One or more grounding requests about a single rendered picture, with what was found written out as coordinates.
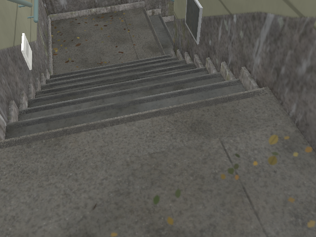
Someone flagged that stairs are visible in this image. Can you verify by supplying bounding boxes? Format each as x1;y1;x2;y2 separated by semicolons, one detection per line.
5;54;246;139
149;14;174;55

